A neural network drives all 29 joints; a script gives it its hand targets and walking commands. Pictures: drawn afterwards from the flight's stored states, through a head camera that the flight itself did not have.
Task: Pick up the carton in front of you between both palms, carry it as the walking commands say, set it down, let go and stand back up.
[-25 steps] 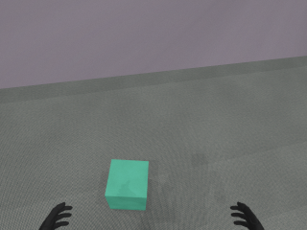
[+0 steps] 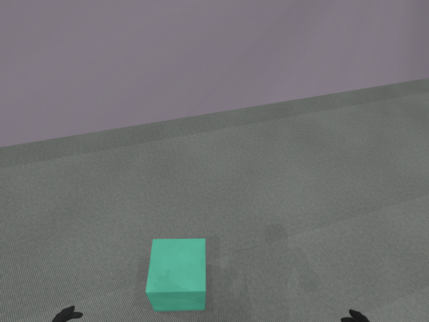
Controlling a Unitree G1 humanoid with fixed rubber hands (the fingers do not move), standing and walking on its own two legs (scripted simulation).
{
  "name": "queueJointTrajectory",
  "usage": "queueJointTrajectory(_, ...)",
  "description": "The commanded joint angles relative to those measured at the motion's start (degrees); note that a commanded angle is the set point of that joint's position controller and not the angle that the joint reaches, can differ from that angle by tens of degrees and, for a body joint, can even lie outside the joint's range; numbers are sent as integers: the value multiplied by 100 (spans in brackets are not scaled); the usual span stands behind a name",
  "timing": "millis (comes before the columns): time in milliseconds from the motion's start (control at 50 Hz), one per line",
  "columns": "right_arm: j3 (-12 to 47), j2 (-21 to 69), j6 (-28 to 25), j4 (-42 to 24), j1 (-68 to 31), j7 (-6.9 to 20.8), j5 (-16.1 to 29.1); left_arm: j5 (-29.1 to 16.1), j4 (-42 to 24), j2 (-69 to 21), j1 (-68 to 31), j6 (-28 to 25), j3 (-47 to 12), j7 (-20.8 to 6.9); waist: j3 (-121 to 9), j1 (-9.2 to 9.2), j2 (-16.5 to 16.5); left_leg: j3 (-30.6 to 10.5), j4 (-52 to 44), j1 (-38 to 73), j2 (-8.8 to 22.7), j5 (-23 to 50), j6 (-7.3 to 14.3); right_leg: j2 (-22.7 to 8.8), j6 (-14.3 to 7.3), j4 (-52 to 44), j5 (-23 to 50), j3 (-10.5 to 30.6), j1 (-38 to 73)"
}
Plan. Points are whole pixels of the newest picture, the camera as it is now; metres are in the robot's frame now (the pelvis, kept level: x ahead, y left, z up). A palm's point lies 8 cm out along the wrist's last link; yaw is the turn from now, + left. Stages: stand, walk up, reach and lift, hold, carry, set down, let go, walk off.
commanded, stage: stand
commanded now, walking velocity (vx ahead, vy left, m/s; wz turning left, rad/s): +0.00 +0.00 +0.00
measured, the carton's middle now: (179, 275) +0.45 +0.11 -0.64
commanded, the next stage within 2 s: none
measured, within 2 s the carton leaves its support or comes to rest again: neither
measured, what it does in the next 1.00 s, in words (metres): shifts its weight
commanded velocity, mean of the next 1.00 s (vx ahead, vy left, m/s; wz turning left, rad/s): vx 0.00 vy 0.00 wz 0.00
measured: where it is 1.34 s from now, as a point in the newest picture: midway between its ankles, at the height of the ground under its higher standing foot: outside the picture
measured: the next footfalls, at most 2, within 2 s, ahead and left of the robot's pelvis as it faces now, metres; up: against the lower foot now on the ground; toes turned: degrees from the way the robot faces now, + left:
none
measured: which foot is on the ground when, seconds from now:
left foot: down 0.00-1.00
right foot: down 0.00-1.00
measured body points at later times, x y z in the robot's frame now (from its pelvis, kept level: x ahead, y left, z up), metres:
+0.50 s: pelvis -0.04 +0.00 +0.01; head -0.05 +0.01 +0.46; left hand +0.06 +0.30 -0.10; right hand +0.09 -0.30 -0.10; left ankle -0.01 +0.11 -0.73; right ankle -0.10 -0.11 -0.73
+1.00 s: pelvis -0.05 +0.01 +0.01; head -0.06 +0.02 +0.46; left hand +0.03 +0.33 -0.11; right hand +0.06 -0.30 -0.10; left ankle -0.01 +0.11 -0.73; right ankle -0.10 -0.11 -0.73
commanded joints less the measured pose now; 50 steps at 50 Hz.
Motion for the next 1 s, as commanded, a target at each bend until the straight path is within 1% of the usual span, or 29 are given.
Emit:
queueJointTrajectory(0, -175, -934, -80, -168, -224, -22, 49, -18, -247, 731, -47, -131, 152, 3, -568, 85, -2, -563, -181, 1192, 556, 2929, 1, -588, 73, -304, 3135, 223, -525)
queueJointTrajectory(20, -157, -859, -81, -89, -196, -35, 74, -50, -85, 839, 43, -109, 189, 46, -606, 48, 256, -495, -72, 1399, 609, 2931, -33, -619, 64, -468, 3112, 237, -650)
queueJointTrajectory(40, -191, -946, -84, -117, -247, -42, 68, -40, -145, 822, -105, -144, 144, 50, -375, 6, 35, -710, -130, 1266, 637, 2844, 89, -629, 89, -414, 3197, 260, -743)
queueJointTrajectory(60, -202, -988, -77, 89, -37, -64, 106, -58, -71, 805, -95, -151, 183, 45, -544, -4, 320, -701, -220, 1413, 693, 2822, 109, -692, 100, -307, 3325, 322, -642)
queueJointTrajectory(120, -154, -898, -90, -27, -476, -18, 52, -40, -2, 794, 21, -169, 202, 71, -407, 85, 381, -620, -158, 1274, 628, 2566, 92, -568, 41, -571, 2744, 346, -677)
queueJointTrajectory(180, -74, -963, -29, 185, -326, 37, 89, -29, 221, 953, 92, -137, 174, 63, 58, 50, -170, -663, -419, 897, 566, 2086, -70, -697, 299, -767, 2910, 257, -574)
queueJointTrajectory(220, -103, -885, -130, 270, -276, -18, 82, -27, 303, 722, -23, -162, 99, 39, -333, 44, 418, -684, -294, 1079, 661, 2332, 62, -687, -31, -662, 2737, 385, -573)
queueJointTrajectory(260, -119, -991, -37, 247, -498, -2, 82, -13, 388, 978, -2, -141, 158, 33, 132, 110, -114, -752, -467, 844, 614, 1769, 9, -687, 148, -803, 2277, 282, -708)
queueJointTrajectory(300, -111, -1066, -94, 173, -470, -25, 79, -50, 439, 784, -15, -110, 34, 32, 238, 35, 310, -798, -484, 924, 670, 1487, 52, -633, -15, -948, 1909, 398, -866)
queueJointTrajectory(340, -136, -1128, -78, 356, -554, 17, 86, 18, 419, 905, -161, -165, 111, -7, 406, 155, -193, -827, -716, 779, 650, 1171, -72, -656, 186, -1109, 1651, 362, -815)
queueJointTrajectory(360, -134, -1064, -85, 310, -431, 8, 90, -84, 466, 834, -129, -168, 89, -32, 448, 112, -326, -879, -683, 783, 673, 1192, -10, -568, 60, -1061, 1313, 365, -1034)
queueJointTrajectory(380, -102, -998, -70, 460, -566, 23, 74, -44, 515, 790, -146, -220, 80, -8, 447, 101, 80, -755, -700, 1050, 671, 1221, -69, -665, 188, -1193, 1534, 445, -1023)
queueJointTrajectory(420, -121, -1070, -92, 445, -372, 17, 158, -116, 698, 918, -125, -230, 44, 9, 193, 46, 363, -898, -660, 954, 694, 1100, 61, -776, 113, -1204, 1535, 566, -686)
queueJointTrajectory(440, -111, -1002, -109, 385, -542, 30, 142, -44, 666, 885, -241, -245, 52, -2, 468, -18, 137, -935, -729, 849, 697, 1315, 79, -609, -25, -1117, 1410, 428, -781)
queueJointTrajectory(480, -115, -1094, -103, 493, -541, 17, 115, -51, 794, 950, -132, -234, 72, -4, 401, 4, 127, -896, -757, 960, 679, 1142, 47, -711, 225, -1340, 1389, 556, -879)
queueJointTrajectory(500, -83, -998, -91, 595, -576, 45, 125, -103, 741, 850, -235, -211, 19, -10, 128, 38, 134, -1024, -802, 990, 705, 843, 42, -619, 73, -1272, 1120, 329, -741)
queueJointTrajectory(520, -55, -972, -109, 566, -531, -1, 97, -106, 782, 893, -290, -201, 31, -45, 292, 41, -238, -953, -801, 1028, 695, 1016, 36, -615, 42, -1282, 1168, 352, -855)
queueJointTrajectory(560, -127, -1194, -74, 623, -561, 20, 66, -58, 838, 860, -144, -246, 29, -43, 301, 63, 296, -1011, -918, 904, 698, 731, 31, -531, 68, -1254, 931, 357, -788)
queueJointTrajectory(580, -97, -1135, -72, 589, -389, 41, 44, -35, 920, 1024, -197, -200, 71, -48, 381, -66, -61, -1075, -1035, 816, 708, 621, 77, -490, 66, -1243, 610, 280, -825)
queueJointTrajectory(620, -58, -1109, -111, 600, -579, 39, 144, -33, 1026, 1026, -162, -202, 77, -80, 48, 39, 230, -1183, -1057, 862, 781, 428, 76, -638, -62, -1248, 655, 358, -636)
queueJointTrajectory(660, -42, -1182, -130, 725, -434, 24, 148, -100, 1090, 896, -18, -214, 28, -105, 32, 91, 872, -1202, -1300, 844, 756, 137, 72, -552, -69, -1129, 738, 401, -465)
queueJointTrajectory(680, -51, -1069, -127, 762, -572, 19, 144, -110, 1093, 1035, -265, -228, 37, -83, -51, 77, 314, -1319, -1326, 781, 803, 216, 64, -561, -24, -1070, 790, 329, -451)
queueJointTrajectory(720, -132, -1341, -142, 773, -679, 25, 119, -75, 1180, 930, -19, -160, 66, -87, 128, 220, 495, -1371, -1297, 837, 832, 207, 65, -530, -43, -1054, 889, 236, -577)
queueJointTrajectory(780, -13, -1157, -133, 872, -520, 29, 195, -96, 1283, 1055, -102, -244, 16, -105, 160, 80, 429, -1278, -1345, 871, 808, 806, 127, -566, -6, -1154, 1038, 279, -420)
queueJointTrajectory(820, 30, -1252, -173, 883, -568, 19, 199, -52, 1302, 1087, -188, -206, 0, -99, 131, 173, 566, -1217, -1250, 941, 821, 1181, 116, -676, -27, -1210, 1059, 347, -495)
queueJointTrajectory(880, 28, -1147, -163, 948, -498, 22, 162, -106, 1317, 1163, -235, -218, 6, -92, 139, 33, -18, -1069, -1111, 1013, 768, 1288, 134, -675, -15, -1260, 1358, 471, -725)
queueJointTrajectory(940, -62, -1327, -136, 977, -552, 43, 180, -94, 1391, 1038, -192, -203, -40, -71, 273, 40, 366, -1191, -1114, 977, 797, 1089, 108, -658, -47, -1220, 995, 334, -695)
queueJointTrajectory(960, -38, -1344, -116, 1062, -595, 24, 118, -99, 1522, 1153, -262, -149, -12, -80, 77, 50, 80, -1172, -1262, 1135, 800, 1041, 85, -668, 10, -1230, 935, 277, -587)
queueJointTrajectory(980, -50, -1307, -125, 1009, -576, 25, 133, -130, 1487, 1023, -311, -163, -61, -67, 471, 74, 303, -1216, -1279, 786, 797, 1038, 132, -605, 7, -1223, 891, 265, -717)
